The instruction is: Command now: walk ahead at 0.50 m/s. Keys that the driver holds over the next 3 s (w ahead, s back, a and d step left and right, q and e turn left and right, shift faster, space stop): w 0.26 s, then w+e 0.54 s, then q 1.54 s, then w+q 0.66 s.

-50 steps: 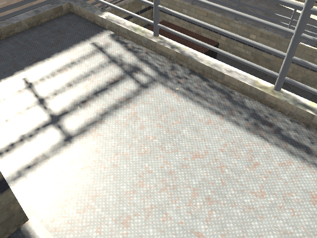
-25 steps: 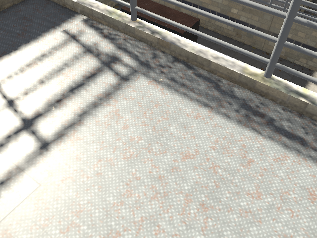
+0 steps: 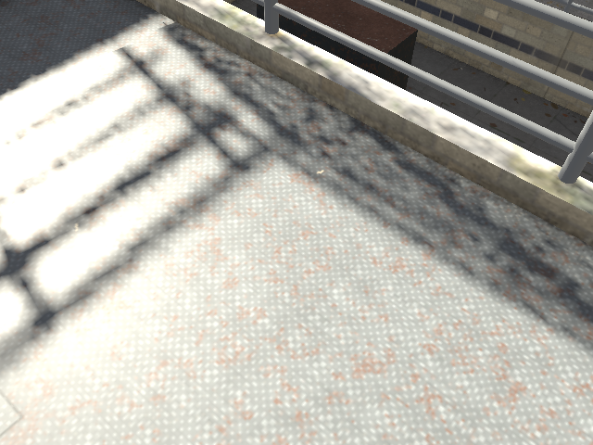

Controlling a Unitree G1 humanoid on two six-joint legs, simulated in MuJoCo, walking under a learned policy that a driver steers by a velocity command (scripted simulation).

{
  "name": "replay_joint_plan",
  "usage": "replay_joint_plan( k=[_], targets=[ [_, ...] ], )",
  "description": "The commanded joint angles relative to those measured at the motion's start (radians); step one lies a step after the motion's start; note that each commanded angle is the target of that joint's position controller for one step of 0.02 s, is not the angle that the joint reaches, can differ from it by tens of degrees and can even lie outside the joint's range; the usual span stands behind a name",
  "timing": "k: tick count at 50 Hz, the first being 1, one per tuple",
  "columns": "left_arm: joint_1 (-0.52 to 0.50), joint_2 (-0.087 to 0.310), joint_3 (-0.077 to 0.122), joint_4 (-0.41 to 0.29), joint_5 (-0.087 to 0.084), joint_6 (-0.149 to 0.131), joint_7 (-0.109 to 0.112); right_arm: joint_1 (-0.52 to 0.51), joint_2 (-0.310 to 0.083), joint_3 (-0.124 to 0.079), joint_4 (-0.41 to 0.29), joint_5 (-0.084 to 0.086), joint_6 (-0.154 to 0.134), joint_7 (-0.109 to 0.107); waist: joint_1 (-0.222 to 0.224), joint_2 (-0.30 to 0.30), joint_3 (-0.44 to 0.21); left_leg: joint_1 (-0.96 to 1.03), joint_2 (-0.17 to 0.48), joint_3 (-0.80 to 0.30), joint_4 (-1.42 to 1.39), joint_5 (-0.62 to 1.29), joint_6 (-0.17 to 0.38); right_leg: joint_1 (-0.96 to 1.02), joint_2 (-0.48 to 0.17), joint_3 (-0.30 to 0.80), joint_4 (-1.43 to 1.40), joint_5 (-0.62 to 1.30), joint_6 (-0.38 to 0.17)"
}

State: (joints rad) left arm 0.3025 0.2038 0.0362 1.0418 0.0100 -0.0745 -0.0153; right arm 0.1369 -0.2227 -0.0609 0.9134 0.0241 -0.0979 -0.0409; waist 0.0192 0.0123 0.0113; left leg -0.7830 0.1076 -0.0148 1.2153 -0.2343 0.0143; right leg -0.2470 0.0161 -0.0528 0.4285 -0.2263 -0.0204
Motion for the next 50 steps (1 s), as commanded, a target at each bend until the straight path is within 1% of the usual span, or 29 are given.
replay_joint_plan(
  k=[1, 2, 5, 7, 9, 10, 11, 12, 13, 14, 15, 17, 23, 28, 31, 32, 33, 36, 38, 39, 40, 41, 42, 43, 44, 45, 46, 48, 50],
  targets=[
    [-0.122, 0.166, 0.034, -0.1, -0.017, -0.031, 0.032, 0.05, 0.011, 0.005, -0.032, -0.022, -0.012, 0.027, -0.067, -0.112, -0.037, 0.354, -0.021, 0.002, -0.449, 0.319, -0.007, -0.219, -0.185, 0.095, -0.259, 0.3, -0.19],
    [-0.099, 0.198, 0.047, -0.094, -0.033, -0.03, 0.037, 0.003, -0.001, 0.005, -0.048, -0.013, -0.005, 0.037, -0.059, -0.113, -0.037, 0.337, -0.019, -0.012, -0.51, 0.317, -0.007, -0.14, -0.221, 0.124, -0.276, 0.264, -0.195],
    [-0.027, 0.178, 0.058, -0.069, -0.06, -0.019, 0.038, -0.117, -0.055, 0.0, -0.077, -0.005, 0.01, 0.052, -0.033, -0.066, 0.03, 0.247, -0.011, -0.028, -0.629, 0.276, 0.027, 0.039, -0.28, 0.159, -0.271, 0.123, -0.17],
    [0.018, 0.179, 0.063, -0.06, -0.052, -0.01, 0.029, -0.142, -0.084, -0.011, -0.078, -0.011, 0.008, 0.058, -0.027, -0.053, 0.046, 0.271, -0.024, -0.005, -0.652, 0.206, 0.054, 0.099, -0.289, 0.159, -0.231, 0.114, -0.147],
    [0.019, 0.168, 0.058, -0.064, -0.04, 0.001, 0.021, -0.014, -0.13, -0.038, -0.037, -0.012, 0.008, 0.057, -0.096, -0.051, -0.027, 0.454, -0.075, 0.049, -0.672, 0.116, 0.081, 0.118, -0.225, 0.101, -0.035, 0.309, -0.106],
    [0.027, 0.135, 0.046, -0.08, -0.028, 0.005, 0.023, 0.149, -0.197, -0.064, 0.011, -0.015, 0.005, 0.053, -0.148, 0.019, -0.132, 0.686, -0.014, -0.033, -0.656, 0.159, 0.117, 0.014, -0.155, 0.033, 0.231, 0.319, -0.07],
    [0.133, 0.033, 0.015, -0.095, -0.021, -0.008, 0.018, 0.288, -0.306, -0.087, 0.045, -0.021, 0.006, 0.054, -0.13, 0.281, -0.267, 1.055, 0.221, -0.462, -0.763, 0.014, 0.272, -0.361, 0.003, -0.029, 0.672, -0.028, 0.006],
    [0.102, 0.076, 0.024, -0.096, -0.023, -0.024, 0.019, 0.327, -0.252, -0.068, 0.046, -0.014, 0.001, 0.063, -0.141, 0.286, -0.343, 1.095, 0.271, -0.736, -0.92, -0.134, 0.297, -0.492, 0.029, 0.124, 0.858, -0.312, 0.0],
    [0.028, 0.15, 0.043, -0.117, -0.047, -0.035, 0.02, 0.228, -0.209, -0.052, 0.023, -0.014, -0.012, 0.066, -0.122, 0.197, -0.235, 1.005, 0.25, -0.635, -0.922, -0.171, 0.248, -0.579, -0.022, 0.167, 0.922, -0.255, -0.03],
    [-0.036, 0.154, 0.044, -0.135, -0.055, -0.034, 0.028, 0.125, -0.174, -0.039, -0.006, -0.021, -0.015, 0.064, -0.095, 0.111, -0.16, 0.864, 0.223, -0.493, -0.929, -0.088, 0.212, -0.56, -0.075, 0.151, 0.89, -0.156, -0.048],
    [-0.062, 0.145, 0.048, -0.136, -0.046, -0.029, 0.037, 0.058, -0.14, -0.029, -0.013, -0.028, -0.018, 0.063, -0.064, 0.072, -0.109, 0.749, 0.195, -0.391, -0.951, 0.019, 0.199, -0.522, -0.11, 0.144, 0.831, -0.082, -0.052],
    [-0.038, 0.13, 0.059, -0.127, -0.045, -0.009, 0.038, 0.03, -0.088, -0.019, 0.002, -0.036, -0.026, 0.06, -0.017, 0.099, -0.093, 0.654, 0.142, -0.263, -0.996, 0.106, 0.165, -0.423, -0.148, 0.165, 0.745, -0.011, -0.059],
    [-0.137, 0.086, 0.067, -0.148, -0.041, 0.013, 0.026, 0.135, -0.116, -0.028, 0.06, -0.036, -0.032, 0.022, -0.028, 0.038, -0.03, 0.72, 0.143, -0.068, -1.059, 0.344, 0.142, -0.547, -0.106, 0.218, 0.537, 0.198, -0.037],
    [-0.26, 0.064, 0.059, -0.195, -0.034, 0.014, 0.0, 0.16, -0.117, -0.021, 0.073, -0.035, -0.026, 0.005, -0.058, 0.045, 0.016, 0.71, 0.106, 0.099, -1.084, 0.384, 0.095, -0.478, -0.085, 0.127, 0.324, 0.385, -0.033],
    [-0.345, 0.045, 0.046, -0.236, -0.034, 0.018, -0.016, 0.231, -0.125, -0.024, 0.102, -0.03, -0.014, 0.001, -0.09, 0.034, 0.068, 0.814, 0.135, 0.138, -1.067, 0.444, 0.09, -0.519, -0.082, 0.084, 0.245, 0.355, -0.046],
    [-0.362, 0.045, 0.044, -0.248, -0.043, 0.019, -0.018, 0.233, -0.142, -0.03, 0.101, -0.035, -0.004, 0.001, -0.092, 0.042, 0.08, 0.86, 0.146, 0.151, -1.042, 0.498, 0.089, -0.54, -0.079, 0.064, 0.24, 0.319, -0.055],
    [-0.389, 0.043, 0.04, -0.267, -0.034, 0.019, -0.026, 0.254, -0.134, -0.029, 0.108, -0.026, 0.002, -0.001, -0.099, 0.029, 0.085, 0.894, 0.161, 0.162, -1.021, 0.54, 0.089, -0.548, -0.074, 0.044, 0.216, 0.281, -0.059],
    [-0.381, 0.058, 0.047, -0.299, -0.037, 0.017, -0.042, 0.227, -0.174, -0.038, 0.092, -0.016, 0.015, -0.008, -0.058, 0.081, 0.053, 0.933, 0.172, 0.211, -0.881, 0.938, 0.083, -0.42, -0.012, -0.064, 0.191, 0.128, -0.096],
    [-0.251, 0.119, 0.071, -0.284, -0.042, 0.02, -0.042, 0.201, -0.208, -0.047, 0.072, -0.014, 0.026, -0.015, 0.025, 0.139, -0.028, 0.929, 0.176, 0.222, -0.67, 1.197, 0.074, -0.23, 0.047, -0.106, 0.182, 0.022, -0.136],
    [-0.088, 0.179, 0.101, -0.244, -0.041, 0.023, -0.037, 0.175, -0.214, -0.048, 0.059, -0.01, 0.029, -0.013, 0.115, 0.112, -0.114, 0.838, 0.141, 0.234, -0.457, 1.141, 0.051, 0.022, 0.071, -0.078, 0.079, 0.108, -0.177],
    [0.07, 0.258, 0.13, -0.21, -0.035, 0.034, -0.015, 0.159, -0.2, -0.042, 0.031, -0.021, 0.015, -0.006, 0.176, -0.002, -0.215, 0.549, 0.085, 0.225, -0.137, 0.717, 0.015, 0.357, -0.079, 0.171, 0.067, 0.101, -0.245],
    [0.007, 0.313, 0.127, -0.233, -0.019, 0.027, -0.008, 0.239, -0.059, 0.001, -0.018, -0.025, -0.023, 0.024, 0.044, -0.261, -0.311, 0.111, -0.164, 0.11, 0.24, -0.284, -0.041, 0.663, -0.377, 0.788, -0.07, 0.135, -0.459],
    [0.053, 0.218, 0.097, -0.216, 0.004, 0.03, -0.001, 0.169, -0.126, -0.013, -0.004, 0.016, -0.066, 0.047, 0.099, -0.137, -0.36, 0.036, -0.115, -0.085, 0.298, -0.295, -0.005, 0.657, -0.391, 0.763, -0.133, 0.294, -0.436],
    [-0.017, 0.157, 0.079, -0.224, 0.007, 0.021, 0.004, 0.1, -0.157, -0.02, -0.021, 0.045, -0.07, 0.049, 0.084, -0.101, -0.243, 0.019, -0.056, -0.079, 0.241, -0.243, 0.008, 0.545, -0.358, 0.535, -0.092, 0.525, -0.38],
    [-0.093, 0.124, 0.067, -0.235, -0.009, 0.01, -0.003, 0.087, -0.149, -0.022, -0.013, 0.033, -0.059, 0.042, 0.034, 0.007, -0.154, 0.069, -0.008, -0.054, 0.145, -0.204, 0.005, 0.371, -0.313, 0.377, -0.093, 0.658, -0.328],
    [-0.14, 0.093, 0.056, -0.228, -0.012, 0.0, -0.003, 0.075, -0.144, -0.03, -0.004, 0.01, -0.043, 0.027, 0.007, 0.023, -0.12, 0.128, 0.016, -0.053, 0.063, -0.184, -0.002, 0.254, -0.275, 0.294, -0.119, 0.647, -0.287],
    [-0.161, 0.081, 0.047, -0.222, -0.006, -0.005, -0.003, 0.115, -0.132, -0.033, 0.007, 0.01, -0.023, 0.023, -0.024, 0.005, -0.099, 0.207, 0.031, -0.058, 0.023, -0.157, -0.004, 0.152, -0.25, 0.235, -0.15, 0.649, -0.265],
    [-0.172, 0.115, 0.049, -0.197, 0.005, -0.011, -0.008, 0.169, -0.088, -0.026, 0.019, -0.004, 0.006, 0.013, -0.062, -0.028, -0.073, 0.266, 0.024, -0.039, -0.054, -0.124, -0.025, 0.041, -0.227, 0.154, -0.178, 0.761, -0.256],
    [-0.182, 0.132, 0.05, -0.188, 0.012, -0.014, 0.0, 0.13, -0.071, -0.018, -0.003, -0.013, 0.02, 0.009, -0.067, -0.041, -0.055, 0.253, 0.007, -0.032, -0.176, -0.024, -0.037, 0.008, -0.202, 0.066, -0.195, 0.842, -0.238]
  ],
)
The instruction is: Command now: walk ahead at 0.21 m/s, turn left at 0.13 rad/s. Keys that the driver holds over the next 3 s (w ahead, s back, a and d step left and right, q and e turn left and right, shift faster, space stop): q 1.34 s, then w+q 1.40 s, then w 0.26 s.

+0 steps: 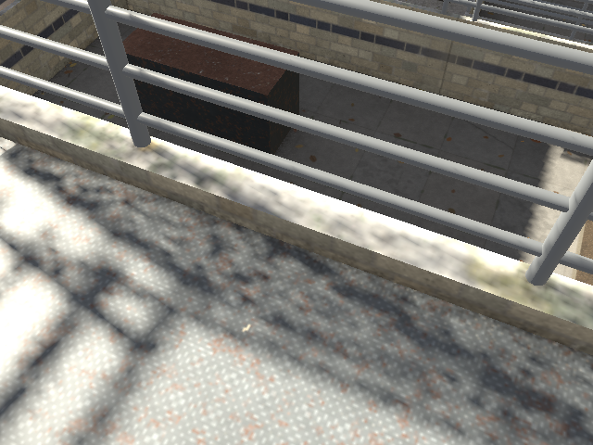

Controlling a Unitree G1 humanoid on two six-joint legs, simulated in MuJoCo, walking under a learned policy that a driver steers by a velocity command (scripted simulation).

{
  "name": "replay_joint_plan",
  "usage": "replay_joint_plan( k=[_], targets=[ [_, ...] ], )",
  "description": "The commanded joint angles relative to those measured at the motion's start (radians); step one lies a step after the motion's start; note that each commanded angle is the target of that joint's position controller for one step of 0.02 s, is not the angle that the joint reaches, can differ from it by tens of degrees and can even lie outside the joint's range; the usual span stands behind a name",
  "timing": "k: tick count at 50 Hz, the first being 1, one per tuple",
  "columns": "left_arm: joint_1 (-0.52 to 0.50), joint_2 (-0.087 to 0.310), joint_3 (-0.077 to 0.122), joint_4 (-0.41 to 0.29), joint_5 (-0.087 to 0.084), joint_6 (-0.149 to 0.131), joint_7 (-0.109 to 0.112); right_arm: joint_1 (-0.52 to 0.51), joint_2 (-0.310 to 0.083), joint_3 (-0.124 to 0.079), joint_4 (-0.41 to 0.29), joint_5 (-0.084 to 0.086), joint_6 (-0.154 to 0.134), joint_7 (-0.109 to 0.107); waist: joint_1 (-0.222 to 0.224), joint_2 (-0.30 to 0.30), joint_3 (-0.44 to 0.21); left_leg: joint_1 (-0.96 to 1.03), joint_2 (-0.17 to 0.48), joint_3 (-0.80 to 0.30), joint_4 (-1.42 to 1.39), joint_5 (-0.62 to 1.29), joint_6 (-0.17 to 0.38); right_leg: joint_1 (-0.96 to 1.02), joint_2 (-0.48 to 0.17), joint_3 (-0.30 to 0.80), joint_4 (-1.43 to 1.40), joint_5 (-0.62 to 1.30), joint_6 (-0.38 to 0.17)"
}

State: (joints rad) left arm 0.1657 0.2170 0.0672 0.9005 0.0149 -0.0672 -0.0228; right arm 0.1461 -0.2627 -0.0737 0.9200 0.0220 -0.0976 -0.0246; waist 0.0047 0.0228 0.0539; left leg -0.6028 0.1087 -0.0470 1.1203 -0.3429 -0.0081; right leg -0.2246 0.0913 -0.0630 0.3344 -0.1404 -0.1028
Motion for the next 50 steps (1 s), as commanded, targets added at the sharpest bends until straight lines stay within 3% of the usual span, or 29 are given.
replay_joint_plan(
  k=[1, 3, 4, 7, 8, 11, 12, 13, 14, 15, 16, 17, 18, 19, 20, 22, 24, 29, 34, 37, 38, 39, 40, 41, 43, 46, 48, 50],
  targets=[
    [-0.053, 0.126, 0.016, -0.042, 0.008, -0.016, 0.017, 0.091, -0.035, -0.002, -0.022, -0.014, 0.018, -0.003, -0.046, -0.06, -0.093, 0.076, -0.002, 0.013, -0.172, 0.157, -0.014, -0.016, -0.257, 0.036, -0.108, 0.73, -0.139],
    [-0.05, 0.153, 0.015, -0.032, 0.001, -0.002, 0.038, 0.034, -0.043, 0.003, -0.045, -0.019, 0.013, 0.008, -0.021, -0.082, -0.111, 0.094, -0.018, 0.04, -0.327, 0.29, -0.014, 0.033, -0.237, -0.01, -0.111, 0.681, -0.108],
    [-0.035, 0.161, 0.016, -0.023, -0.006, 0.003, 0.049, -0.001, -0.045, 0.006, -0.059, -0.011, 0.012, 0.014, -0.004, -0.089, -0.119, 0.087, -0.028, 0.051, -0.385, 0.338, -0.013, 0.074, -0.246, -0.015, -0.108, 0.656, -0.103],
    [-0.021, 0.169, 0.014, -0.008, -0.008, 0.032, 0.07, -0.05, -0.071, 0.004, -0.09, -0.009, 0.017, 0.035, 0.015, -0.102, -0.125, 0.051, -0.038, 0.052, -0.462, 0.339, -0.006, 0.193, -0.29, -0.011, -0.07, 0.608, -0.088],
    [-0.009, 0.167, 0.019, -0.007, -0.006, 0.039, 0.067, -0.074, -0.061, 0.008, -0.097, -0.008, 0.015, 0.039, 0.018, -0.118, -0.117, 0.046, -0.046, 0.059, -0.475, 0.324, 0.007, 0.215, -0.312, -0.017, -0.044, 0.631, -0.087],
    [-0.048, 0.179, 0.028, -0.033, -0.02, 0.056, 0.078, -0.04, -0.1, -0.007, -0.104, -0.012, 0.017, 0.067, -0.02, -0.124, -0.113, 0.092, -0.07, 0.077, -0.524, 0.227, 0.053, 0.232, -0.336, -0.013, 0.075, 0.626, -0.051],
    [-0.07, 0.183, 0.03, -0.047, -0.028, 0.062, 0.085, 0.023, -0.11, -0.016, -0.088, -0.016, 0.018, 0.073, -0.056, -0.113, -0.134, 0.173, -0.098, 0.097, -0.586, 0.246, 0.074, 0.216, -0.318, -0.028, 0.171, 0.639, -0.027],
    [-0.051, 0.175, 0.028, -0.055, -0.03, 0.066, 0.087, 0.102, -0.144, -0.034, -0.068, -0.024, 0.017, 0.071, -0.087, -0.064, -0.178, 0.308, -0.125, 0.089, -0.673, 0.386, 0.105, 0.178, -0.262, -0.053, 0.329, 0.575, 0.017],
    [-0.039, 0.171, 0.023, -0.09, 0.006, 0.067, 0.081, 0.156, -0.242, -0.061, -0.077, -0.043, 0.015, 0.058, -0.091, 0.108, -0.242, 0.517, 0.038, -0.162, -0.667, 0.882, 0.17, -0.018, -0.16, -0.079, 0.604, 0.222, 0.09],
    [0.027, 0.091, -0.001, -0.11, 0.037, 0.064, 0.066, 0.153, -0.305, -0.064, -0.102, -0.069, 0.02, 0.052, -0.022, 0.268, -0.353, 0.763, 0.272, -0.524, -0.665, 1.195, 0.395, -0.332, 0.032, 0.008, 0.926, -0.563, 0.149],
    [0.021, 0.13, 0.001, -0.096, 0.018, 0.059, 0.049, 0.128, -0.247, -0.05, -0.14, -0.063, 0.022, 0.051, -0.055, 0.146, -0.457, 0.77, 0.263, -0.551, -0.707, 0.948, 0.412, -0.371, -0.008, 0.19, 1.026, -0.543, 0.131],
    [-0.027, 0.158, 0.008, -0.106, -0.012, 0.063, 0.046, 0.036, -0.215, -0.045, -0.175, -0.046, 0.027, 0.046, -0.039, 0.092, -0.354, 0.669, 0.217, -0.458, -0.733, 0.762, 0.368, -0.426, -0.042, 0.19, 1.026, -0.461, 0.123],
    [-0.045, 0.166, 0.012, -0.097, -0.011, 0.074, 0.056, -0.018, -0.179, -0.037, -0.189, -0.02, 0.04, 0.037, -0.02, 0.001, -0.255, 0.555, 0.164, -0.38, -0.759, 0.594, 0.308, -0.434, -0.079, 0.172, 0.967, -0.389, 0.132],
    [-0.07, 0.184, 0.02, -0.1, 0.002, 0.086, 0.069, -0.04, -0.154, -0.028, -0.198, -0.009, 0.055, 0.027, -0.016, -0.015, -0.195, 0.443, 0.133, -0.343, -0.786, 0.474, 0.281, -0.41, -0.1, 0.165, 0.899, -0.34, 0.14],
    [-0.077, 0.185, 0.023, -0.113, 0.005, 0.095, 0.075, -0.045, -0.155, -0.027, -0.203, -0.013, 0.067, 0.018, -0.001, 0.021, -0.174, 0.364, 0.097, -0.328, -0.81, 0.378, 0.264, -0.356, -0.102, 0.161, 0.847, -0.302, 0.145],
    [-0.054, 0.152, 0.017, -0.117, 0.001, 0.097, 0.079, -0.045, -0.168, -0.032, -0.218, -0.027, 0.084, 0.004, 0.007, 0.085, -0.177, 0.329, 0.052, -0.305, -0.82, 0.33, 0.251, -0.323, -0.076, 0.147, 0.775, -0.255, 0.164],
    [-0.045, 0.14, 0.012, -0.118, -0.004, 0.091, 0.084, -0.034, -0.185, -0.039, -0.233, -0.025, 0.093, -0.008, 0.0, 0.097, -0.193, 0.35, 0.038, -0.311, -0.813, 0.3, 0.243, -0.33, -0.068, 0.149, 0.68, -0.232, 0.185],
    [-0.05, 0.155, 0.013, -0.126, -0.005, 0.081, 0.087, -0.066, -0.192, -0.044, -0.27, -0.024, 0.103, -0.019, -0.014, 0.143, -0.191, 0.335, 0.017, -0.384, -0.821, 0.058, 0.207, -0.294, -0.07, 0.175, 0.508, -0.184, 0.203],
    [-0.019, 0.172, 0.014, -0.126, -0.018, 0.056, 0.07, -0.06, -0.192, -0.045, -0.296, -0.028, 0.121, -0.019, -0.023, 0.165, -0.19, 0.365, 0.019, -0.458, -0.8, 0.098, 0.195, -0.205, -0.062, 0.176, 0.342, -0.202, 0.181],
    [0.085, 0.19, 0.023, -0.095, -0.022, 0.044, 0.052, -0.077, -0.188, -0.043, -0.317, -0.01, 0.136, -0.022, 0.034, 0.15, -0.176, 0.313, -0.038, -0.439, -0.745, 0.145, 0.148, -0.023, -0.068, 0.141, 0.07, -0.08, 0.135],
    [0.107, 0.229, 0.036, -0.092, -0.018, 0.043, 0.051, -0.064, -0.15, -0.032, -0.327, -0.002, 0.144, -0.021, 0.029, 0.061, -0.189, 0.214, -0.1, -0.368, -0.644, 0.061, 0.104, 0.097, -0.175, 0.206, 0.006, -0.037, 0.09],
    [0.066, 0.327, 0.055, -0.109, 0.009, 0.054, 0.059, -0.033, -0.101, -0.021, -0.352, -0.001, 0.14, -0.009, -0.034, -0.228, -0.162, 0.005, -0.263, -0.155, -0.405, -0.161, 0.047, 0.163, -0.4, 0.446, -0.028, 0.118, -0.041],
    [0.045, 0.299, 0.051, -0.135, 0.048, 0.051, 0.057, -0.068, -0.176, -0.042, -0.366, -0.017, 0.124, 0.001, -0.003, -0.309, -0.147, -0.076, -0.256, -0.115, -0.165, -0.271, 0.003, 0.09, -0.513, 0.593, -0.05, 0.265, -0.168],
    [-0.014, 0.25, 0.039, -0.17, 0.043, 0.047, 0.065, -0.044, -0.229, -0.06, -0.344, -0.016, 0.12, 0.009, -0.022, -0.199, -0.153, -0.059, -0.214, -0.13, -0.023, -0.205, -0.011, 0.082, -0.487, 0.496, -0.022, 0.313, -0.155],
    [-0.051, 0.202, 0.028, -0.186, 0.005, 0.051, 0.076, -0.002, -0.187, -0.053, -0.307, -0.009, 0.137, 0.01, -0.031, -0.141, -0.135, -0.073, -0.201, -0.092, 0.094, -0.094, -0.042, 0.1, -0.372, 0.314, 0.02, 0.325, -0.068],
    [0.0, 0.207, 0.02, -0.192, 0.014, 0.065, 0.079, -0.029, -0.145, -0.036, -0.326, -0.001, 0.143, 0.013, 0.009, -0.164, -0.105, -0.089, -0.174, -0.021, 0.083, -0.029, -0.077, 0.126, -0.327, 0.188, 0.014, 0.393, -0.079],
    [0.051, 0.226, 0.027, -0.188, 0.011, 0.077, 0.085, -0.099, -0.12, -0.023, -0.367, 0.001, 0.142, 0.017, 0.052, -0.19, -0.105, -0.099, -0.145, 0.0, -0.043, -0.018, -0.087, 0.195, -0.344, 0.173, 0.015, 0.379, -0.092],
    [0.049, 0.258, 0.042, -0.195, 0.008, 0.08, 0.086, -0.087, -0.115, -0.021, -0.385, 0.003, 0.143, 0.028, 0.051, -0.226, -0.122, -0.011, -0.114, 0.028, -0.149, -0.033, -0.087, 0.19, -0.357, 0.139, 0.02, 0.361, -0.093]
  ],
)
Over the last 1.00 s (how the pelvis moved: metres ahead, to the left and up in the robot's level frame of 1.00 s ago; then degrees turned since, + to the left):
0.55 0.00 0.00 -15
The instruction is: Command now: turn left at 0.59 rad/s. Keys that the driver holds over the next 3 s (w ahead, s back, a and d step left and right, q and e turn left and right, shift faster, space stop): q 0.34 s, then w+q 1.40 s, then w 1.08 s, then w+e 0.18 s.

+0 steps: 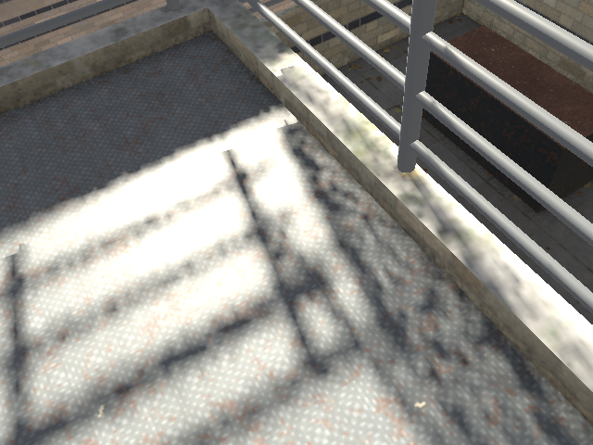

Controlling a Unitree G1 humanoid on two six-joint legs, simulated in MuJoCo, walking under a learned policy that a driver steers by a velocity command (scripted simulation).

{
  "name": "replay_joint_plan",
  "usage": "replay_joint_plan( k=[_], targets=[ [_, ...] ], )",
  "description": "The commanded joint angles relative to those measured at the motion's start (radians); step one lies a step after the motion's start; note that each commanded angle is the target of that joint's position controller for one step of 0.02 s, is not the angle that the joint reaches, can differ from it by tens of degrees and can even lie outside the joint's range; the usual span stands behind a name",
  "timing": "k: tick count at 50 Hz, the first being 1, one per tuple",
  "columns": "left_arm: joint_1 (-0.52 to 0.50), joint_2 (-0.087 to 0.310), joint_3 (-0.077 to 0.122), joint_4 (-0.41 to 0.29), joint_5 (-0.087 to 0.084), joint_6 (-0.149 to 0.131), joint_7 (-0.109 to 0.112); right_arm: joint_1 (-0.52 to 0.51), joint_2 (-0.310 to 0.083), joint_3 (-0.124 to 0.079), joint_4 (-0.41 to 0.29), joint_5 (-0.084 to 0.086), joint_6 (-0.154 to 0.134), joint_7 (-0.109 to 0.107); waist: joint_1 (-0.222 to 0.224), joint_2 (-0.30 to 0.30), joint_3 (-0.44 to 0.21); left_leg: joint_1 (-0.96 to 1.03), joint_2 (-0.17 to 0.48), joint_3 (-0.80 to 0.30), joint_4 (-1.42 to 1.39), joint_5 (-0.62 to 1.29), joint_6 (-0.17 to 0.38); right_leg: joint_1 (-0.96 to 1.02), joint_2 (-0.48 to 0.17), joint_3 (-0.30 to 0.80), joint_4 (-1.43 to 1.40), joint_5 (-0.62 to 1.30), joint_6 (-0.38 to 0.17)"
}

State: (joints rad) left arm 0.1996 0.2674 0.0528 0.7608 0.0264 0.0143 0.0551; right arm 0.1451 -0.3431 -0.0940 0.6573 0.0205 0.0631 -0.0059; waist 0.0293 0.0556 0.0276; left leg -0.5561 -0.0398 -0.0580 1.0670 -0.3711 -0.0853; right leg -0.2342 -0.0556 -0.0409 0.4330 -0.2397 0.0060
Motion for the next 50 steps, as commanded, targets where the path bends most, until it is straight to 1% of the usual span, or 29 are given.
replay_joint_plan(
  k=[1, 3, 5, 7, 8, 9, 10, 11, 12, 13, 14, 15, 17, 20, 22, 25, 28, 29, 30, 31, 32, 33, 34, 36, 38, 41, 44, 48, 50],
  targets=[
    [0.007, 0.22, 0.061, -0.061, -0.004, -0.002, 0.002, -0.086, -0.04, 0.001, -0.129, 0.003, -0.018, 0.013, 0.027, -0.271, -0.095, 0.004, 0.045, 0.058, -0.157, -0.022, -0.002, 0.164, -0.217, 0.097, -0.08, 0.445, -0.2],
    [0.008, 0.23, 0.068, -0.064, -0.012, -0.004, -0.006, -0.075, -0.052, -0.004, -0.135, 0.003, -0.02, 0.022, 0.033, -0.283, -0.088, 0.095, 0.043, 0.101, -0.26, -0.019, 0.015, 0.122, -0.226, 0.074, -0.084, 0.389, -0.194],
    [0.0, 0.227, 0.072, -0.062, -0.046, -0.008, -0.007, -0.052, -0.05, -0.007, -0.141, 0.005, -0.02, 0.028, 0.022, -0.28, -0.073, 0.133, 0.049, 0.111, -0.386, 0.006, 0.048, 0.129, -0.259, 0.093, -0.063, 0.354, -0.186],
    [0.001, 0.222, 0.069, -0.048, -0.063, -0.004, 0.005, 0.022, -0.045, -0.014, -0.116, -0.003, -0.03, 0.035, -0.021, -0.197, -0.075, 0.27, 0.013, 0.144, -0.634, 0.158, 0.104, 0.098, -0.243, 0.059, 0.024, 0.296, -0.126],
    [0.066, 0.187, 0.061, -0.023, -0.046, -0.009, 0.0, 0.073, -0.081, -0.031, -0.101, -0.002, -0.034, 0.024, -0.026, -0.108, -0.105, 0.42, 0.024, 0.081, -0.7, 0.295, 0.135, 0.011, -0.197, -0.013, 0.151, 0.213, -0.064],
    [0.065, 0.123, 0.041, -0.051, 0.008, -0.015, -0.009, 0.122, -0.192, -0.06, -0.112, -0.001, -0.033, 0.006, -0.019, 0.153, -0.131, 0.61, 0.256, -0.236, -0.685, 0.672, 0.222, -0.261, -0.089, -0.109, 0.453, -0.166, 0.032],
    [-0.067, 0.125, 0.037, -0.134, 0.005, -0.027, -0.011, 0.129, -0.241, -0.063, -0.13, -0.035, -0.043, 0.012, -0.065, 0.263, -0.168, 0.59, 0.442, -0.495, -0.69, 0.814, 0.443, -0.463, 0.046, -0.01, 0.66, -0.455, 0.069],
    [-0.128, 0.163, 0.046, -0.143, -0.016, -0.034, -0.016, 0.131, -0.183, -0.045, -0.13, -0.051, -0.059, 0.016, -0.11, 0.13, -0.187, 0.594, 0.405, -0.436, -0.699, 0.764, 0.459, -0.485, 0.018, 0.087, 0.781, -0.428, 0.072],
    [-0.121, 0.166, 0.049, -0.139, -0.03, -0.035, -0.019, 0.09, -0.159, -0.035, -0.122, -0.046, -0.068, 0.011, -0.076, 0.103, -0.155, 0.562, 0.349, -0.346, -0.688, 0.717, 0.404, -0.493, 0.005, 0.101, 0.8, -0.349, 0.06],
    [-0.093, 0.163, 0.052, -0.116, -0.026, -0.032, -0.014, 0.04, -0.141, -0.031, -0.129, -0.03, -0.065, 0.003, -0.05, 0.044, -0.139, 0.528, 0.292, -0.291, -0.683, 0.647, 0.351, -0.484, -0.007, 0.107, 0.768, -0.277, 0.06],
    [-0.082, 0.174, 0.056, -0.116, -0.019, -0.027, -0.009, 0.0, -0.125, -0.023, -0.137, -0.014, -0.058, -0.003, -0.033, 0.049, -0.124, 0.481, 0.27, -0.271, -0.687, 0.627, 0.33, -0.462, -0.009, 0.111, 0.731, -0.226, 0.065],
    [-0.06, 0.164, 0.058, -0.108, -0.019, -0.026, -0.012, -0.006, -0.123, -0.02, -0.136, -0.008, -0.051, -0.007, -0.014, 0.064, -0.13, 0.426, 0.245, -0.256, -0.693, 0.628, 0.324, -0.403, 0.01, 0.101, 0.731, -0.188, 0.067],
    [-0.032, 0.148, 0.054, -0.104, -0.018, -0.025, -0.019, -0.009, -0.137, -0.022, -0.137, -0.02, -0.048, -0.012, -0.007, 0.075, -0.144, 0.387, 0.227, -0.251, -0.7, 0.596, 0.331, -0.353, 0.038, 0.093, 0.678, -0.136, 0.076],
    [-0.07, 0.129, 0.044, -0.121, -0.021, -0.025, -0.03, 0.027, -0.127, -0.023, -0.122, -0.002, -0.056, -0.019, -0.034, 0.094, -0.138, 0.369, 0.192, -0.312, -0.77, 0.052, 0.323, -0.332, 0.048, 0.1, 0.469, -0.073, 0.069],
    [-0.112, 0.138, 0.046, -0.14, -0.032, -0.042, -0.04, 0.046, -0.142, -0.026, -0.117, -0.002, -0.062, -0.019, -0.05, 0.13, -0.089, 0.345, 0.201, -0.39, -0.803, -0.133, 0.324, -0.317, 0.062, 0.109, 0.351, -0.1, 0.054],
    [-0.116, 0.139, 0.049, -0.143, -0.048, -0.079, -0.053, 0.063, -0.148, -0.025, -0.112, 0.0, -0.065, -0.014, -0.058, 0.13, -0.069, 0.311, 0.198, -0.438, -0.793, -0.191, 0.318, -0.224, 0.081, 0.099, 0.226, -0.156, 0.026],
    [-0.035, 0.13, 0.057, -0.118, -0.058, -0.106, -0.063, 0.034, -0.131, -0.016, -0.12, 0.003, -0.059, -0.011, 0.004, 0.102, -0.054, 0.201, 0.145, -0.458, -0.75, -0.239, 0.281, -0.006, 0.09, 0.077, 0.029, -0.037, -0.004],
    [0.019, 0.14, 0.064, -0.101, -0.056, -0.111, -0.06, 0.028, -0.104, -0.008, -0.125, 0.002, -0.059, -0.012, 0.033, 0.075, -0.058, 0.128, 0.105, -0.432, -0.693, -0.25, 0.248, 0.114, 0.061, 0.088, -0.028, -0.01, -0.021],
    [0.121, 0.176, 0.075, -0.087, -0.037, -0.111, -0.054, 0.014, -0.039, 0.011, -0.134, 0.0, -0.063, -0.013, 0.071, -0.026, -0.105, -0.011, 0.038, -0.339, -0.491, -0.292, 0.189, 0.288, -0.084, 0.226, -0.065, -0.078, -0.066],
    [0.195, 0.263, 0.089, -0.074, -0.003, -0.107, -0.057, 0.014, 0.008, 0.023, -0.177, 0.014, -0.074, -0.011, 0.061, -0.258, -0.105, -0.222, -0.088, -0.136, -0.208, -0.259, 0.142, 0.359, -0.288, 0.57, -0.196, -0.395, -0.173],
    [0.156, 0.261, 0.092, -0.078, 0.002, -0.113, -0.063, -0.014, -0.07, 0.004, -0.194, 0.014, -0.086, -0.01, 0.04, -0.265, -0.006, -0.327, 0.007, -0.137, -0.052, -0.191, 0.127, 0.259, -0.371, 0.714, -0.249, -0.544, -0.241],
    [0.103, 0.201, 0.075, -0.094, -0.017, -0.113, -0.055, -0.001, -0.108, -0.009, -0.174, 0.01, -0.087, -0.006, 0.02, -0.234, 0.047, -0.358, 0.038, -0.126, 0.012, -0.11, 0.116, 0.231, -0.331, 0.631, -0.253, -0.537, -0.227],
    [0.074, 0.166, 0.063, -0.103, -0.027, -0.11, -0.047, 0.031, -0.107, -0.014, -0.147, 0.003, -0.085, -0.002, 0.006, -0.211, 0.053, -0.352, 0.05, -0.109, 0.046, -0.046, 0.1, 0.226, -0.277, 0.531, -0.251, -0.455, -0.191],
    [0.072, 0.15, 0.052, -0.101, -0.023, -0.107, -0.035, 0.027, -0.078, -0.011, -0.138, 0.0, -0.09, 0.009, 0.009, -0.195, 0.056, -0.34, 0.077, -0.088, 0.085, 0.074, 0.081, 0.204, -0.229, 0.37, -0.267, -0.254, -0.155],
    [0.098, 0.145, 0.048, -0.088, -0.011, -0.114, -0.033, 0.01, -0.042, -0.002, -0.135, 0.001, -0.095, 0.015, 0.021, -0.177, 0.043, -0.32, 0.086, -0.06, 0.106, 0.167, 0.065, 0.186, -0.202, 0.244, -0.277, -0.095, -0.151],
    [0.129, 0.153, 0.049, -0.064, -0.009, -0.114, -0.034, -0.029, -0.021, 0.006, -0.142, 0.003, -0.094, 0.021, 0.037, -0.159, 0.047, -0.317, 0.099, -0.04, 0.025, 0.246, 0.044, 0.195, -0.196, 0.131, -0.284, 0.045, -0.16],
    [0.133, 0.176, 0.053, -0.044, -0.016, -0.105, -0.035, -0.094, 0.003, 0.018, -0.153, 0.003, -0.098, 0.038, 0.056, -0.16, 0.065, -0.253, 0.113, 0.011, -0.154, 0.325, 0.043, 0.194, -0.189, 0.026, -0.282, 0.147, -0.15],
    [0.169, 0.213, 0.063, -0.009, -0.041, -0.094, -0.038, -0.177, 0.022, 0.03, -0.176, 0.01, -0.104, 0.068, 0.076, -0.147, 0.103, -0.162, 0.108, 0.088, -0.343, 0.3, 0.09, 0.233, -0.221, -0.048, -0.278, 0.213, -0.139],
    [0.165, 0.236, 0.07, 0.001, -0.052, -0.085, -0.04, -0.168, -0.001, 0.02, -0.181, 0.008, -0.104, 0.076, 0.046, -0.158, 0.082, -0.073, 0.07, 0.13, -0.405, 0.229, 0.135, 0.274, -0.234, -0.09, -0.21, 0.476, -0.124]
  ],
)
Over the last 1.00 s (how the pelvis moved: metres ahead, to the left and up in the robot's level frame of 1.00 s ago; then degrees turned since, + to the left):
0.17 0.01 0.00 33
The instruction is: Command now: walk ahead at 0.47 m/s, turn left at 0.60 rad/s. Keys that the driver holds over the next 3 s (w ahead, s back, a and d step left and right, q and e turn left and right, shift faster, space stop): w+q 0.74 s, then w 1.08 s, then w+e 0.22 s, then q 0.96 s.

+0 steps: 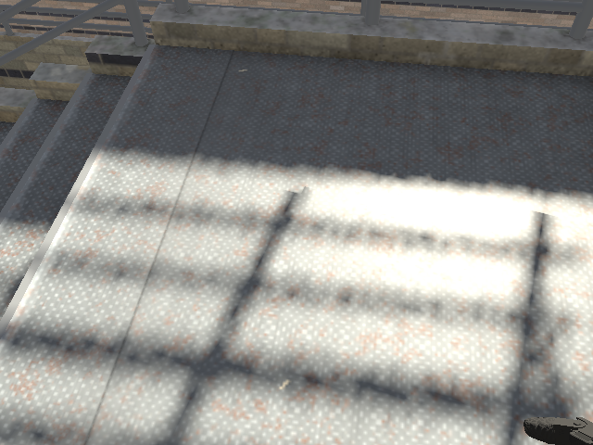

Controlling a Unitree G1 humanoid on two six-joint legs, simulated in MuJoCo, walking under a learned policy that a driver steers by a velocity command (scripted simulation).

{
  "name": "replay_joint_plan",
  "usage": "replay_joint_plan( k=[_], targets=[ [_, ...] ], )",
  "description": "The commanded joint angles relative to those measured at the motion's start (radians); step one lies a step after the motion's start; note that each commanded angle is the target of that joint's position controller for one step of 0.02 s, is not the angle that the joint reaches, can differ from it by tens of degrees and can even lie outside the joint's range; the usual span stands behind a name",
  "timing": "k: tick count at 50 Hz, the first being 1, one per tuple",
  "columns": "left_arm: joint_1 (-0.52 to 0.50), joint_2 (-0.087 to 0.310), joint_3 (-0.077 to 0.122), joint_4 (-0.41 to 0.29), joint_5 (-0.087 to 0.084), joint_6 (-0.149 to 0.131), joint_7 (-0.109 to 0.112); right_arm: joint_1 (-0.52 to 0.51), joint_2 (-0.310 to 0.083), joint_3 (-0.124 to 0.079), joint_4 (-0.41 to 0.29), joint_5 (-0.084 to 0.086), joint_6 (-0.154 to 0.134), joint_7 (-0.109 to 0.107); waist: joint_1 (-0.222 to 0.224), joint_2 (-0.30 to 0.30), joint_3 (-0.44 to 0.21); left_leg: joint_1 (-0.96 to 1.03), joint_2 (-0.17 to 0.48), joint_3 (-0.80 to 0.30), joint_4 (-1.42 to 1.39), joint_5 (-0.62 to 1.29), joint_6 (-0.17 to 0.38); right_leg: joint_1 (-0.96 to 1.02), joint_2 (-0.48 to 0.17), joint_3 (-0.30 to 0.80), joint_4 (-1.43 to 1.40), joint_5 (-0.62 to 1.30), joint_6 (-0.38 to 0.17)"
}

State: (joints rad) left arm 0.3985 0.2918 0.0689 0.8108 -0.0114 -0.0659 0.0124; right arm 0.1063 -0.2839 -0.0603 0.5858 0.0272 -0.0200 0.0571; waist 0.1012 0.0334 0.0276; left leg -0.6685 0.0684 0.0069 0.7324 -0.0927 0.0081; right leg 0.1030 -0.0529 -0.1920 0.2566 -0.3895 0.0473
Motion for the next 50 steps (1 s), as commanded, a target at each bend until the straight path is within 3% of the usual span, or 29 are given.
replay_joint_plan(
  k=[1, 2, 3, 4, 5, 6, 7, 8, 9, 10, 14, 17, 19, 21, 24, 26, 27, 28, 29, 30, 31, 32, 33, 34, 36, 39, 42, 46, 50],
  targets=[
    [-0.035, 0.23, 0.059, -0.046, -0.018, 0.0, 0.005, -0.09, -0.085, -0.027, -0.105, -0.003, -0.018, 0.012, -0.059, -0.157, 0.037, 0.127, -0.079, 0.096, -0.082, -0.097, 0.067, -0.043, -0.237, 0.035, 0.054, 0.868, -0.155],
    [-0.04, 0.242, 0.061, -0.045, -0.021, 0.007, 0.008, 0.019, -0.125, -0.049, -0.079, -0.004, -0.014, 0.009, -0.129, -0.163, -0.038, 0.279, -0.126, 0.12, -0.114, -0.11, 0.1, -0.046, -0.226, 0.005, 0.215, 1.058, -0.141],
    [-0.041, 0.226, 0.053, -0.05, -0.023, 0.009, 0.013, 0.199, -0.178, -0.082, -0.031, 0.002, -0.007, -0.003, -0.225, -0.137, -0.139, 0.546, -0.164, 0.116, -0.17, -0.04, 0.141, -0.145, -0.196, -0.025, 0.436, 1.078, -0.111],
    [-0.019, 0.16, 0.028, -0.079, 0.005, -0.001, 0.014, 0.353, -0.246, -0.108, 0.0, 0.01, 0.006, -0.025, -0.275, -0.012, -0.237, 0.875, -0.027, -0.112, -0.162, -0.048, 0.196, -0.43, -0.157, -0.007, 0.75, 0.614, -0.071],
    [0.056, 0.036, -0.016, -0.149, 0.028, -0.029, 0.001, 0.301, -0.351, -0.111, -0.017, 0.01, -0.009, -0.026, -0.14, 0.249, -0.376, 1.107, 0.233, -0.742, -0.306, -0.334, 0.383, -0.798, 0.048, 0.127, 1.078, -0.202, -0.023],
    [-0.084, 0.142, 0.004, -0.162, -0.01, -0.061, -0.006, 0.331, -0.251, -0.084, -0.033, 0.002, -0.025, -0.021, -0.234, 0.116, -0.418, 1.098, 0.252, -0.831, -0.428, -0.385, 0.365, -0.885, 0.033, 0.299, 1.155, -0.164, -0.035],
    [-0.162, 0.169, 0.011, -0.191, -0.036, -0.074, -0.009, 0.301, -0.207, -0.068, -0.007, -0.007, -0.038, -0.018, -0.227, 0.093, -0.261, 0.986, 0.227, -0.683, -0.441, -0.277, 0.323, -0.946, 0.0, 0.283, 1.132, -0.067, -0.052],
    [-0.17, 0.154, 0.004, -0.188, -0.019, -0.082, -0.002, 0.241, -0.189, -0.06, -0.01, -0.003, -0.044, -0.02, -0.179, 0.005, -0.176, 0.83, 0.185, -0.567, -0.437, -0.16, 0.3, -0.906, -0.042, 0.279, 1.054, 0.015, -0.059],
    [-0.165, 0.153, 0.008, -0.18, 0.007, -0.082, 0.002, 0.173, -0.167, -0.053, -0.019, -0.009, -0.045, -0.022, -0.134, -0.012, -0.124, 0.696, 0.146, -0.48, -0.443, -0.056, 0.285, -0.843, -0.067, 0.279, 0.978, 0.058, -0.051],
    [-0.141, 0.158, 0.013, -0.171, 0.013, -0.071, -0.001, 0.129, -0.149, -0.044, -0.032, -0.024, -0.046, -0.026, -0.096, 0.009, -0.104, 0.606, 0.118, -0.429, -0.468, 0.011, 0.281, -0.78, -0.086, 0.287, 0.947, 0.09, -0.048],
    [-0.164, 0.117, 0.003, -0.175, 0.033, -0.035, -0.005, 0.122, -0.154, -0.043, 0.003, -0.016, -0.055, -0.046, -0.072, 0.009, -0.044, 0.433, 0.075, -0.324, -0.518, 0.156, 0.293, -0.741, -0.072, 0.248, 0.794, 0.171, 0.008],
    [-0.301, 0.081, -0.014, -0.21, 0.034, -0.038, -0.01, 0.157, -0.167, -0.046, 0.033, -0.01, -0.049, -0.062, -0.118, 0.021, -0.01, 0.387, 0.015, -0.258, -0.505, 0.13, 0.246, -0.714, -0.029, 0.233, 0.542, 0.383, 0.025],
    [-0.388, 0.065, -0.022, -0.229, 0.025, -0.046, -0.02, 0.195, -0.177, -0.049, 0.051, -0.003, -0.044, -0.067, -0.155, 0.03, -0.006, 0.369, -0.002, -0.254, -0.49, 0.066, 0.219, -0.643, 0.015, 0.221, 0.392, 0.487, 0.022],
    [-0.44, 0.08, -0.018, -0.246, 0.01, -0.054, -0.03, 0.236, -0.186, -0.052, 0.072, 0.003, -0.041, -0.069, -0.175, 0.039, -0.002, 0.395, 0.021, -0.303, -0.47, 0.013, 0.212, -0.605, 0.038, 0.237, 0.319, 0.512, 0.015],
    [-0.425, 0.123, 0.0, -0.247, 0.005, -0.059, -0.044, 0.248, -0.176, -0.051, 0.085, 0.008, -0.028, -0.075, -0.153, 0.067, -0.005, 0.517, 0.069, -0.401, -0.382, -0.005, 0.188, -0.592, 0.036, 0.284, 0.248, 0.425, -0.022],
    [-0.349, 0.142, 0.015, -0.23, 0.006, -0.064, -0.043, 0.237, -0.171, -0.053, 0.084, 0.003, -0.018, -0.076, -0.112, 0.097, -0.025, 0.55, 0.068, -0.432, -0.305, 0.078, 0.165, -0.498, 0.046, 0.267, 0.225, 0.331, -0.058],
    [-0.247, 0.171, 0.032, -0.204, 0.01, -0.071, -0.036, 0.22, -0.142, -0.042, 0.079, -0.001, -0.017, -0.077, -0.05, 0.087, -0.087, 0.537, 0.016, -0.407, -0.185, 0.153, 0.136, -0.339, 0.04, 0.264, 0.194, 0.35, -0.09],
    [-0.108, 0.215, 0.045, -0.198, 0.026, -0.074, -0.024, 0.227, -0.081, -0.02, 0.058, -0.02, -0.019, -0.073, 0.003, 0.002, -0.245, 0.423, -0.048, -0.331, 0.076, 0.032, 0.098, -0.071, -0.105, 0.383, 0.226, 0.306, -0.148],
    [-0.026, 0.282, 0.062, -0.164, 0.038, -0.061, -0.027, 0.378, -0.021, -0.001, 0.039, 0.012, -0.026, -0.073, -0.054, -0.343, -0.387, 0.067, -0.191, -0.203, 0.415, -0.45, 0.025, 0.268, -0.341, 0.848, 0.13, 0.056, -0.305],
    [-0.037, 0.192, 0.043, -0.175, 0.014, -0.056, -0.032, 0.376, -0.12, -0.015, 0.056, 0.022, -0.027, -0.077, -0.041, -0.299, -0.34, -0.069, -0.119, -0.223, 0.563, -0.475, 0.011, 0.247, -0.372, 0.996, 0.056, -0.18, -0.295],
    [-0.083, 0.136, 0.027, -0.185, 0.011, -0.049, -0.025, 0.265, -0.18, -0.033, 0.047, 0.02, -0.022, -0.077, -0.014, -0.192, -0.2, -0.104, -0.082, -0.203, 0.598, -0.38, 0.003, 0.123, -0.332, 0.842, 0.033, -0.176, -0.251],
    [-0.133, 0.122, 0.02, -0.188, 0.02, -0.04, -0.021, 0.203, -0.179, -0.035, 0.032, 0.008, -0.017, -0.08, -0.028, -0.117, -0.118, -0.079, -0.047, -0.162, 0.582, -0.308, -0.003, 0.0, -0.291, 0.703, 0.024, -0.044, -0.226],
    [-0.157, 0.104, 0.015, -0.177, 0.025, -0.036, -0.018, 0.163, -0.164, -0.037, 0.019, -0.005, -0.017, -0.077, -0.042, -0.097, -0.054, -0.062, -0.02, -0.158, 0.536, -0.261, -0.005, -0.098, -0.252, 0.601, 0.005, 0.084, -0.221],
    [-0.167, 0.092, 0.01, -0.17, 0.031, -0.038, -0.014, 0.168, -0.144, -0.038, 0.016, -0.002, -0.014, -0.072, -0.065, -0.122, -0.036, -0.017, 0.007, -0.156, 0.502, -0.231, -0.002, -0.159, -0.223, 0.522, -0.017, 0.159, -0.211],
    [-0.163, 0.082, 0.01, -0.149, 0.025, -0.044, -0.014, 0.184, -0.093, -0.029, 0.02, 0.004, -0.004, -0.063, -0.08, -0.143, -0.029, 0.013, 0.021, -0.122, 0.464, -0.222, -0.008, -0.201, -0.205, 0.431, -0.058, 0.217, -0.226],
    [-0.134, 0.113, 0.022, -0.111, 0.016, -0.05, -0.018, 0.131, -0.055, -0.017, 0.0, -0.006, 0.0, -0.058, -0.078, -0.105, 0.0, -0.039, 0.029, -0.127, 0.359, -0.167, -0.019, -0.206, -0.222, 0.358, -0.102, 0.3, -0.259],
    [-0.125, 0.132, 0.026, -0.083, 0.014, -0.044, -0.021, 0.077, -0.043, -0.007, -0.004, -0.011, -0.012, -0.048, -0.072, -0.091, 0.007, -0.045, 0.021, -0.118, 0.193, -0.03, -0.021, -0.175, -0.205, 0.268, -0.116, 0.389, -0.259],
    [-0.075, 0.157, 0.026, -0.033, -0.012, -0.031, -0.014, -0.069, -0.018, 0.01, -0.036, -0.013, -0.037, -0.029, -0.027, -0.088, 0.049, 0.032, 0.007, -0.023, -0.05, 0.116, -0.008, -0.166, -0.183, 0.177, -0.125, 0.438, -0.231],
    [-0.021, 0.188, 0.034, 0.016, -0.028, -0.014, -0.015, -0.139, -0.051, 0.001, -0.068, -0.005, -0.042, -0.014, -0.028, -0.117, 0.064, 0.068, -0.015, -0.006, -0.163, 0.031, 0.037, -0.056, -0.232, 0.171, -0.09, 0.527, -0.21]
  ],
)
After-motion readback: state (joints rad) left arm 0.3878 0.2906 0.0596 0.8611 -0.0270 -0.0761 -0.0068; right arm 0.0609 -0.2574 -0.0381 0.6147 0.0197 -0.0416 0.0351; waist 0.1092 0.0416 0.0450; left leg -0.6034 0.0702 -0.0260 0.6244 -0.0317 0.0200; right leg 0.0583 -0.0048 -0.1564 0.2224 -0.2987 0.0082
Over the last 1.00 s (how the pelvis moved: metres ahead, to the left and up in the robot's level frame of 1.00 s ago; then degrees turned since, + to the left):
0.15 0.11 -0.01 36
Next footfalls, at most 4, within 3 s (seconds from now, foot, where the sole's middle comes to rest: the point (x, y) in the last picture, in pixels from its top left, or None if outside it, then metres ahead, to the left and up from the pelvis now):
0.06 left None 0.21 0.13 -0.77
0.56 right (352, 408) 0.54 -0.02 -0.77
1.08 left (201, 345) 0.66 0.35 -0.77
1.60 right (242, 221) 1.05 0.31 -0.77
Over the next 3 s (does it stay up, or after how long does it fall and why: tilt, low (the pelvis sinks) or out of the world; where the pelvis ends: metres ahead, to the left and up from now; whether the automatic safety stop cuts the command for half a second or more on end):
stays up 1.19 0.57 0.01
